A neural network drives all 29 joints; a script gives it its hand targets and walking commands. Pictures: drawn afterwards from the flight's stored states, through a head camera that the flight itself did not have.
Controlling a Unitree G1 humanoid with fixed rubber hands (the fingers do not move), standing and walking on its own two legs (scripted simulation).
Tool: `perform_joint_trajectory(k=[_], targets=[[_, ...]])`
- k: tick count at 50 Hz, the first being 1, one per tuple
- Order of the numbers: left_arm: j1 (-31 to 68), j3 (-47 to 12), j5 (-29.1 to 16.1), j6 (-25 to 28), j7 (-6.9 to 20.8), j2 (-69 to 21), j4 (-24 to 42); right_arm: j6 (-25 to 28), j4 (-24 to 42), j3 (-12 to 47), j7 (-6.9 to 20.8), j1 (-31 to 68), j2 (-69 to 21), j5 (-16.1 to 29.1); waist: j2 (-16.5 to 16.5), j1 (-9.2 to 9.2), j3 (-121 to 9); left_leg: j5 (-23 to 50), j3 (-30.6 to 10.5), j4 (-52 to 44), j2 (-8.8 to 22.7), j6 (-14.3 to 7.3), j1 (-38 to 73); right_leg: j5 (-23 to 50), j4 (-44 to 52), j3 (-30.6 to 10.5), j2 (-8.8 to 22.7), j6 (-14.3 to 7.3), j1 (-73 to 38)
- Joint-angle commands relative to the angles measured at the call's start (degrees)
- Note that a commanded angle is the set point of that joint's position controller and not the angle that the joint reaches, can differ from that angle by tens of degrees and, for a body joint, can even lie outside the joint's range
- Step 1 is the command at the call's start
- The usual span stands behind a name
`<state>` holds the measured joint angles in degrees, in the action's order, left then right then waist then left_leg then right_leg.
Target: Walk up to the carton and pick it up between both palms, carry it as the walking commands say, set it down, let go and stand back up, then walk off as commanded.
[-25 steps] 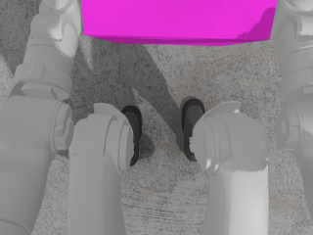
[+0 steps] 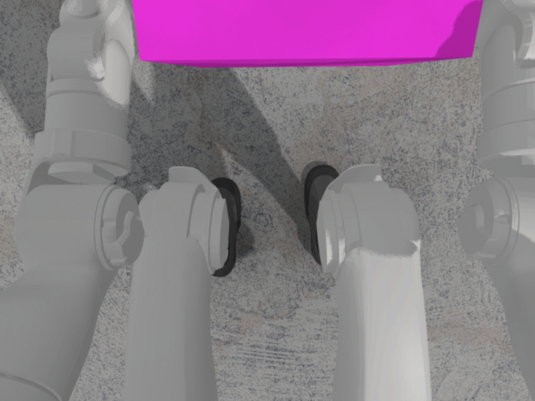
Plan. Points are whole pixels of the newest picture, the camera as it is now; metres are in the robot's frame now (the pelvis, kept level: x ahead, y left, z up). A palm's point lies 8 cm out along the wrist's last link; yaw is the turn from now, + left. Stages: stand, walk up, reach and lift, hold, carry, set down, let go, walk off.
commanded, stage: reach and lift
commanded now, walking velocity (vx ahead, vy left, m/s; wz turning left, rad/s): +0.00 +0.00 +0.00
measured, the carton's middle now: out of the picture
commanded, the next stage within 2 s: none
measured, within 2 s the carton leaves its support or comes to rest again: neither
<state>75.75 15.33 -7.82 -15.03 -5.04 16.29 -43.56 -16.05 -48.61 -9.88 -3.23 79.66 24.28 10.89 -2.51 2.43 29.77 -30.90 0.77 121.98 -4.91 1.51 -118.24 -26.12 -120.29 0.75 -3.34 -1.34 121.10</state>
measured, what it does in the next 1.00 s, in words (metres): rises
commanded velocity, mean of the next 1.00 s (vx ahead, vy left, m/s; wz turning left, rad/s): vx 0.00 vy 0.00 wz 0.00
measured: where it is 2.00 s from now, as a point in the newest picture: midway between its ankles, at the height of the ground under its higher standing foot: (273, 238)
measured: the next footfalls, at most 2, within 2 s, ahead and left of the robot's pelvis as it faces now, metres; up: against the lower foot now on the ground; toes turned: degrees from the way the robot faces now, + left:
none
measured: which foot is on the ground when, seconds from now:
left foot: down 0.00-1.00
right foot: down 0.00-1.00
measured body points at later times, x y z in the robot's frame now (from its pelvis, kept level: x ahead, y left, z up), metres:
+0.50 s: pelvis +0.00 +0.01 +0.06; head +0.33 -0.01 +0.35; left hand +0.54 +0.15 -0.06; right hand +0.53 -0.23 -0.06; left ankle +0.14 +0.11 -0.36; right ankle +0.15 -0.10 -0.36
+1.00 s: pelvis +0.03 +0.00 +0.13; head +0.29 -0.03 +0.49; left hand +0.52 +0.16 +0.05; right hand +0.51 -0.23 +0.04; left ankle +0.14 +0.11 -0.36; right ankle +0.15 -0.10 -0.36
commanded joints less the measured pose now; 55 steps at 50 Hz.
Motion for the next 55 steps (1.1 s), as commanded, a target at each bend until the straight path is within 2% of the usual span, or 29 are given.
perform_joint_trajectory(k=[1, 5, 7, 9, 10, 11, 13, 14, 15, 18, 23, 26, 28, 29, 30, 31, 32, 35, 36, 38, 41, 42, 45, 46, 47, 48, 51, 54, 55], targets=[[48.05, -28.92, -6.10, 1.23, 12.77, -47.59, 22.16, 0.15, 19.23, 24.30, 12.34, 33.02, -58.94, 6.23, 3.61, -1.81, -124.73, 11.73, 2.33, -9.90, -2.33, -2.82, 24.47, 19.90, 9.10, -2.06, -2.16, 1.07, -54.84], [43.57, -28.72, -5.84, -1.84, 13.04, -48.80, 20.45, -0.88, 29.83, 27.03, 10.80, 40.65, -56.54, 7.11, 7.20, -0.29, -131.93, 11.47, 1.55, -10.92, -3.04, -2.51, 27.79, 21.00, 10.93, -1.83, -2.71, 0.83, -63.39], [45.14, -29.31, -6.98, -2.08, 13.39, -51.71, 20.29, -1.33, 27.19, 25.58, 10.73, 38.03, -57.93, 5.26, 6.02, 1.29, -128.87, 9.31, 1.72, -11.39, -2.66, -2.86, 26.80, 15.90, 11.78, -1.21, -2.46, 0.86, -59.89], [43.45, -29.22, -5.14, -2.64, 13.49, -50.97, 19.91, -2.16, 24.18, 25.23, 11.54, 35.69, -58.92, 5.16, 4.05, -0.58, -127.37, 10.21, 2.37, -12.81, -2.55, -2.69, 29.52, 15.22, 12.72, -1.06, -2.67, 1.17, -56.63], [45.39, -30.21, -5.49, -2.88, 13.55, -52.28, 21.27, -2.46, 23.01, 22.43, 12.28, 34.45, -57.77, 4.10, 2.82, 2.77, -125.14, 8.59, 0.43, -14.48, -2.82, -2.83, 30.27, 13.35, 13.01, 0.44, -2.65, 0.65, -53.60], [48.76, -29.79, -4.78, -2.66, 13.72, -51.03, 21.13, -3.46, 15.26, 21.33, 12.88, 31.13, -60.30, 2.71, 2.35, 1.00, -118.77, 5.90, 1.35, -15.04, -2.28, -2.83, 28.43, 9.86, 13.86, -0.42, -2.47, 0.20, -48.46], [47.83, -30.46, -4.85, -3.46, 14.47, -54.51, 21.47, -4.32, 14.82, 19.13, 14.04, 28.92, -61.82, 1.34, 1.28, 3.41, -121.45, 7.43, 0.36, -17.68, -2.75, -2.83, 32.23, 10.47, 15.34, 0.65, -2.90, 0.12, -49.96], [47.94, -29.52, -3.54, -3.69, 14.59, -53.76, 20.76, -4.29, 16.71, 19.29, 14.67, 30.51, -61.11, 1.06, -0.71, 1.64, -118.61, 7.26, 1.03, -17.74, -2.61, -2.53, 32.04, 9.54, 15.80, 0.37, -3.09, 0.45, -45.73], [45.36, -30.91, -4.56, -4.01, 14.51, -56.65, 20.02, -4.38, 17.72, 19.14, 15.20, 29.73, -61.80, 0.85, 1.30, 4.19, -123.39, 9.66, -0.25, -18.23, -2.64, -2.37, 35.11, 11.37, 16.24, 1.23, -2.85, 0.27, -48.75], [35.77, -28.83, -2.31, -5.40, 15.34, -62.18, 13.33, -4.41, 16.68, 19.34, 17.09, 29.08, -61.66, -0.22, -2.08, 2.53, -120.79, 11.50, -0.45, -19.77, -3.35, -1.63, 37.60, 10.89, 17.11, 1.88, -2.89, 0.05, -42.89], [35.07, -27.82, -0.61, -4.84, 14.51, -61.94, 15.58, -4.74, 16.71, 18.52, 18.76, 25.81, -62.68, -1.00, 1.07, 3.05, -116.18, 13.14, -1.50, -22.39, -4.00, -1.59, 36.52, 12.54, 19.96, 1.58, -3.57, -0.09, -42.05], [39.73, -32.13, -2.65, -3.91, 13.46, -60.82, 25.46, -4.71, 20.07, 18.66, 18.59, 22.07, -63.44, -0.40, -0.96, 3.95, -120.76, 16.90, -1.39, -24.20, -3.92, -0.79, 41.88, 16.50, 21.72, 1.58, -4.03, -0.02, -44.16], [38.14, -33.54, -3.94, -3.55, 12.97, -59.90, 28.05, -4.47, 24.52, 22.01, 18.10, 25.16, -64.67, 2.02, 2.49, 2.81, -125.92, 17.07, -2.31, -24.78, -3.97, -1.20, 44.00, 17.21, 21.59, 1.38, -3.57, 0.69, -50.21], [35.71, -30.07, -1.21, -4.21, 12.91, -57.10, 20.26, -4.31, 22.13, 20.49, 17.75, 27.07, -59.98, 0.88, 2.12, 1.75, -119.66, 13.00, -1.63, -24.21, -4.35, -0.94, 39.33, 13.05, 22.47, 0.83, -3.71, 0.53, -46.37], [37.61, -32.72, -2.32, -3.89, 12.77, -59.14, 26.36, -3.97, 27.38, 22.77, 17.53, 27.41, -62.12, 2.78, 1.03, 1.50, -124.72, 13.62, -1.39, -25.53, -4.12, -1.45, 42.17, 15.23, 22.70, 0.41, -3.91, 0.74, -51.60], [37.31, -27.68, -0.14, -4.16, 13.13, -54.82, 18.39, -4.65, 21.13, 21.08, 17.37, 29.99, -62.12, 2.39, 2.38, -1.50, -114.87, 7.41, -1.03, -25.58, -3.65, -2.06, 35.06, 8.42, 23.78, -0.44, -2.87, 1.18, -47.52], [37.65, -29.54, -0.14, -4.43, 13.62, -56.91, 20.66, -4.64, 21.94, 22.11, 17.18, 27.79, -63.35, 1.90, 2.29, 0.78, -116.48, 6.19, -0.80, -26.31, -3.33, -2.34, 35.62, 8.74, 24.71, -1.39, -2.82, 1.34, -50.85], [38.06, -25.78, 1.31, -4.77, 14.63, -55.37, 17.05, -5.37, 16.12, 18.12, 17.31, 26.09, -64.56, -1.04, 3.53, -1.59, -110.30, 2.57, -0.19, -28.91, -3.13, -2.07, 31.70, 4.16, 26.29, -0.34, -2.82, 0.93, -49.05], [37.78, -26.44, 0.64, -5.25, 15.32, -56.77, 17.17, -5.90, 17.53, 19.37, 16.82, 25.25, -67.67, -0.26, 5.13, 1.64, -113.41, 1.92, 0.74, -28.87, -3.16, -1.99, 32.29, 3.88, 28.76, -2.45, -2.75, 1.30, -54.32], [32.75, -24.65, 1.38, -6.04, 17.01, -59.40, 13.15, -6.46, 14.97, 17.92, 16.87, 23.06, -67.37, -3.13, 6.26, 2.49, -110.27, 1.92, 0.99, -30.08, -3.57, -1.83, 29.16, 3.55, 29.69, -2.09, -2.36, 1.84, -54.51], [25.32, -19.64, 4.80, -6.30, 19.13, -60.47, 6.82, -7.19, 8.32, 13.79, 17.84, 15.47, -72.84, -5.73, 5.32, 0.24, -100.59, 1.28, 1.50, -33.03, -3.86, -2.20, 25.17, 2.94, 32.11, -2.30, -2.34, 1.70, -52.25], [25.27, -19.69, 4.41, -6.03, 19.58, -62.09, 8.11, -6.83, 9.49, 11.79, 18.03, 12.94, -71.60, -7.46, 4.13, 3.14, -100.29, 5.31, 1.48, -33.06, -3.82, -1.85, 25.08, 8.40, 32.03, -1.96, -2.50, 1.66, -51.39], [22.23, -21.83, 3.29, -4.98, 19.48, -63.58, 9.70, -5.02, 15.62, 15.31, 18.03, 12.52, -71.73, -5.69, 3.40, 0.77, -104.16, 11.52, 0.65, -34.51, -3.99, -1.17, 27.20, 16.25, 31.56, -1.96, -2.87, 1.66, -54.25], [21.03, -23.64, 2.18, -4.58, 19.54, -63.73, 10.99, -5.04, 16.43, 16.84, 18.11, 10.45, -72.77, -6.01, 5.09, 2.45, -105.17, 12.80, 0.91, -35.18, -4.39, -1.32, 27.49, 18.70, 32.46, -1.93, -3.09, 1.73, -55.93], [16.73, -20.71, 4.57, -4.21, 19.33, -62.12, 8.50, -4.36, 15.99, 16.43, 17.98, 9.60, -72.62, -5.93, 4.78, -0.83, -101.13, 13.23, 1.64, -35.02, -5.02, -1.25, 25.50, 19.85, 33.21, -2.86, -2.58, 1.95, -55.92], [17.46, -24.05, 2.17, -3.16, 19.52, -65.67, 12.75, -4.18, 18.05, 17.76, 17.86, 7.27, -72.65, -6.90, 6.75, 3.53, -106.30, 15.99, -0.73, -36.09, -4.63, -1.82, 27.79, 24.91, 32.64, -2.62, -2.92, 1.91, -59.64], [18.82, -23.82, 3.15, -1.67, 18.70, -61.94, 13.35, -2.61, 15.31, 15.58, 17.93, 3.36, -71.19, -6.99, 2.31, 1.29, -98.74, 14.19, -1.44, -37.60, -3.87, -1.58, 29.36, 20.75, 33.81, -3.28, -2.74, 1.51, -53.31], [13.25, -21.80, 3.15, -0.90, 18.62, -60.58, 8.36, -2.26, 16.81, 18.38, 16.90, 5.67, -71.07, -6.59, 7.34, -0.09, -94.81, 11.73, -1.76, -38.55, -4.10, -1.73, 26.14, 20.74, 36.20, -3.97, -2.05, 2.50, -56.90], [14.55, -22.65, 3.02, -0.78, 18.53, -61.02, 8.49, -2.21, 17.59, 19.58, 16.75, 6.45, -72.18, -5.60, 5.21, 0.50, -96.38, 9.90, -1.37, -40.29, -4.39, -1.98, 28.65, 18.21, 37.56, -3.63, -2.38, 2.56, -58.70]])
